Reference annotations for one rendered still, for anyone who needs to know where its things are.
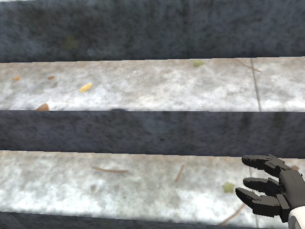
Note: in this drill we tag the right robot hand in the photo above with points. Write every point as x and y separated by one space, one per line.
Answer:
282 196

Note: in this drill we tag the right robot forearm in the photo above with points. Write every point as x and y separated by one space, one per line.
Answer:
296 218

